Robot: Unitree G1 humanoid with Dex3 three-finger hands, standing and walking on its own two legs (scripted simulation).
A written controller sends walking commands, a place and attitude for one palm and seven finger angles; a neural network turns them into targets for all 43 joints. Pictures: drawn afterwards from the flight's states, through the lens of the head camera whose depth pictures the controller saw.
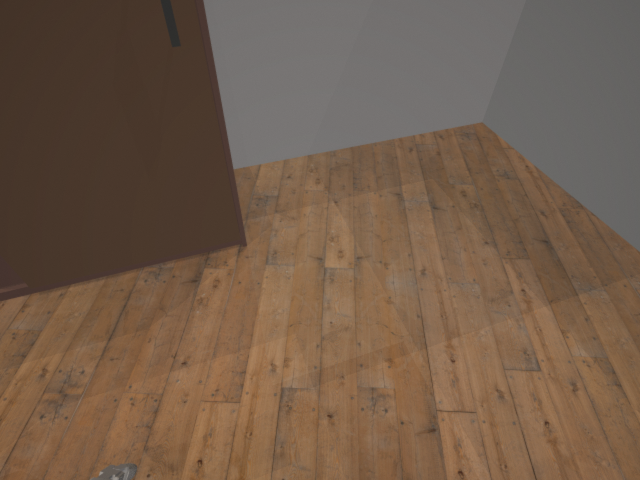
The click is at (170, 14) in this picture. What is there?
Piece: wardrobe's sliding door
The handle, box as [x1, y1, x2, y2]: [161, 0, 180, 46]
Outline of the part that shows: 161,0 172,46 180,45 170,1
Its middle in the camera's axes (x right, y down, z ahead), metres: -0.38 -0.62 +0.88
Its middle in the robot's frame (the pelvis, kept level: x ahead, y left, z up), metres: +1.08 +0.44 +0.25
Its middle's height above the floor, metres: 1.02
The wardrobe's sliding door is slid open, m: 0.00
